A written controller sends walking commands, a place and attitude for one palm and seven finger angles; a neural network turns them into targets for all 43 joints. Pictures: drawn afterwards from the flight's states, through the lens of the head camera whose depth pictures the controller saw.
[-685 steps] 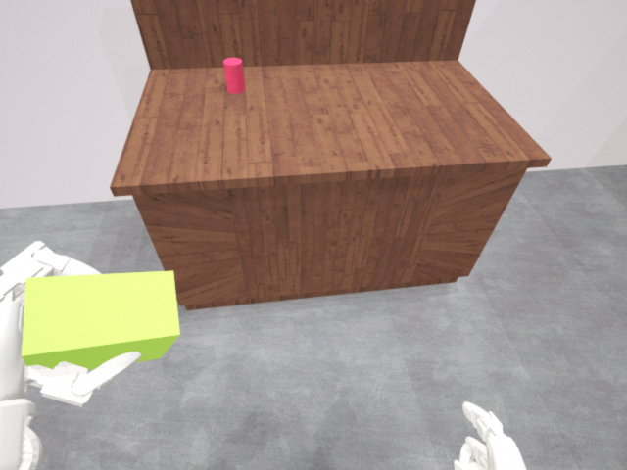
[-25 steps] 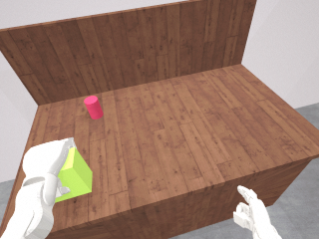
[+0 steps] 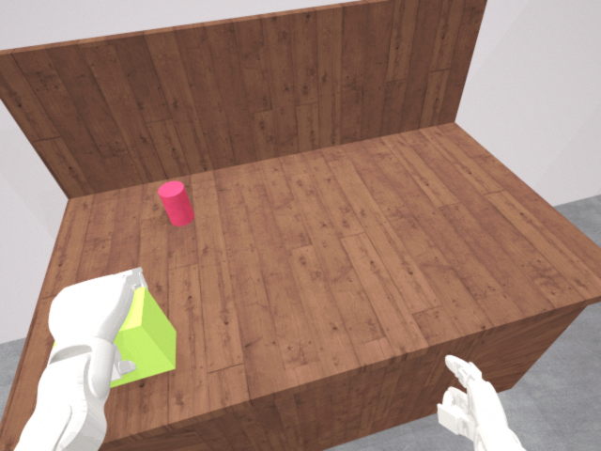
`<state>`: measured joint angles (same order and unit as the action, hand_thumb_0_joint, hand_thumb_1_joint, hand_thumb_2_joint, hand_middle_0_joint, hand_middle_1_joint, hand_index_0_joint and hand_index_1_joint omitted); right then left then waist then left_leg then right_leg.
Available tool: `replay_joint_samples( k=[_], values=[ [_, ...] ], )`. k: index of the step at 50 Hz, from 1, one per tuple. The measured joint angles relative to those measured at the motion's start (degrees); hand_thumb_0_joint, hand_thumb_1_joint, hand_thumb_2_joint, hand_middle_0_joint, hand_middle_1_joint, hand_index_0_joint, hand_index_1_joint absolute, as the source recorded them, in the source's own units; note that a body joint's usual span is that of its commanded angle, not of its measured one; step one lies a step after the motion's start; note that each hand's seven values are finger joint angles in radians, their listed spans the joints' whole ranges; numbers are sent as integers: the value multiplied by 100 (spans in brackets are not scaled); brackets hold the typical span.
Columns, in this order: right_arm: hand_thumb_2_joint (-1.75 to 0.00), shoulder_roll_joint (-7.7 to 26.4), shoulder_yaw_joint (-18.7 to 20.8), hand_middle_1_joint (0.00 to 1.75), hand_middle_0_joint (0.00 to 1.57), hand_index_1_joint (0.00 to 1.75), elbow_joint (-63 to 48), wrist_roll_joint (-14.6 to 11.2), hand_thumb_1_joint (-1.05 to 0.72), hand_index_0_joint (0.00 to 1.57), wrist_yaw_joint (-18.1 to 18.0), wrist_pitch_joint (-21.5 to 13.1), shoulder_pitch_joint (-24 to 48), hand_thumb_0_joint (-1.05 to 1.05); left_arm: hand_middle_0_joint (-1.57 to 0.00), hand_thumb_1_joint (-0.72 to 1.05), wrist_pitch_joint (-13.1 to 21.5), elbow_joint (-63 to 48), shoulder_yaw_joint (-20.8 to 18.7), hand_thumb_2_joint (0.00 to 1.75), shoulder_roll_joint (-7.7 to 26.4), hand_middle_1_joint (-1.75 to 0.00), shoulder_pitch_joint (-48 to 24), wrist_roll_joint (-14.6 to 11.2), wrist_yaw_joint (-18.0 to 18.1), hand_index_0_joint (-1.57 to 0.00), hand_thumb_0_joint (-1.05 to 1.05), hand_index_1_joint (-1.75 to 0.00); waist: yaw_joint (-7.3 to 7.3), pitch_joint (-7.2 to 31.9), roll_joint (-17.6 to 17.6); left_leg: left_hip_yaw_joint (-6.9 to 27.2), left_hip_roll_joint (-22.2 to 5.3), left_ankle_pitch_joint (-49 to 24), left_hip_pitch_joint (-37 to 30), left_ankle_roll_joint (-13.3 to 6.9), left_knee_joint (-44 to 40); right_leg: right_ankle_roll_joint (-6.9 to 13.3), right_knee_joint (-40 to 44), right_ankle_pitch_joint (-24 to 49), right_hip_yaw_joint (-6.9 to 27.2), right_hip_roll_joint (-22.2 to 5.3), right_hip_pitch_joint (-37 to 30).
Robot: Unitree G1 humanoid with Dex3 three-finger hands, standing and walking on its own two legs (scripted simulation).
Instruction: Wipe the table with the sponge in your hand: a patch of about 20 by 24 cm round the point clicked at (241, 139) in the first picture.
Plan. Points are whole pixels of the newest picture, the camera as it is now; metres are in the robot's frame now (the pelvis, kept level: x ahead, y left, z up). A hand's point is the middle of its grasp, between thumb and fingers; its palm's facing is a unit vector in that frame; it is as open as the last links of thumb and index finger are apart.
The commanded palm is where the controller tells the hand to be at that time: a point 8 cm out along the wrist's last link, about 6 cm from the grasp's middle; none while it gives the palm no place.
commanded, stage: move the sponge above the wiping area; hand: left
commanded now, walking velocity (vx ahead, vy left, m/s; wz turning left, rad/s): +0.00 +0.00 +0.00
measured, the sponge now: (128, 346) +0.22 +0.29 +0.02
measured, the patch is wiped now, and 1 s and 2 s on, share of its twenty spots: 0.00 0.00 0.00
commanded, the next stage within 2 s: lower the sponge onto the table in 1.50 s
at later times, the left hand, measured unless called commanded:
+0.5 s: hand (113, 335) +0.22 +0.31 +0.04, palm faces -0.05 -0.08 -1.00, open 10.1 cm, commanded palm +0.19 +0.30 +0.09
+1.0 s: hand (117, 340) +0.22 +0.31 +0.02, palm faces -0.08 -0.08 -0.99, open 10.1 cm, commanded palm +0.20 +0.31 +0.07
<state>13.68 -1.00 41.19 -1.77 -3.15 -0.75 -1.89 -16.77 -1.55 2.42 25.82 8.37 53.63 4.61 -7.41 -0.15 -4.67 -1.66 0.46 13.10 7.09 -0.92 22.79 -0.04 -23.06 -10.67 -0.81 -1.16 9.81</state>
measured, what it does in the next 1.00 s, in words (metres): stands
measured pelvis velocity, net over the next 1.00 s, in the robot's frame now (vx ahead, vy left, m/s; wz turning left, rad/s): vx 0.00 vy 0.00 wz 0.00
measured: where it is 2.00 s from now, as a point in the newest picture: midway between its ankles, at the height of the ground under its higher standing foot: outside the picture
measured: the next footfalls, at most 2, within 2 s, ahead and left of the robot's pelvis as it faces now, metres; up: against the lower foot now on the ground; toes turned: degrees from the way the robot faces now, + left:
none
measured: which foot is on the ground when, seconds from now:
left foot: down 0.00-1.00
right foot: down 0.00-1.00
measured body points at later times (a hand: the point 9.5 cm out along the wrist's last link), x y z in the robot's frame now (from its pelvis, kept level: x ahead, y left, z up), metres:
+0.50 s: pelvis +0.00 +0.00 +0.00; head +0.00 -0.03 +0.45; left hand +0.22 +0.31 +0.09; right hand +0.23 -0.21 -0.09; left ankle -0.01 +0.11 -0.74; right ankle +0.02 -0.13 -0.74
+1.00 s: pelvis +0.00 +0.00 +0.00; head +0.00 -0.02 +0.45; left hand +0.22 +0.31 +0.07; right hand +0.22 -0.22 -0.10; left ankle -0.01 +0.11 -0.74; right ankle +0.02 -0.13 -0.74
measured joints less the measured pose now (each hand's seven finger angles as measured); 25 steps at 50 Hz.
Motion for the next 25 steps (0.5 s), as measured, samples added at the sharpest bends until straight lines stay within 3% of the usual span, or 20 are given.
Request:
replay_joint_samples(
  k=[7,14,25],
  values=[
    [-90,5,-26,30,20,30,-28,-9,-91,20,2,23,38,2,-74,-50,-82,203,-29,103,17,-134,-31,-22,-77,-74,0,-134,-18,-6,5,34,-5,11,14,-3,24,3,26,3,-31,5,-21],
    [-90,19,35,30,20,30,-21,25,-91,20,-3,-33,-24,2,-74,-50,221,311,32,103,-20,-134,-69,75,-23,-74,0,-134,-51,0,26,54,-13,31,87,2,77,11,5,-4,-47,13,33],
    [-90,29,75,30,20,30,74,-13,-91,20,-13,0,-108,2,-74,-50,222,687,-185,103,6,-134,-96,52,185,-74,0,-134,54,32,55,22,-48,45,155,24,97,20,-27,-9,-11,50,122]
  ],
)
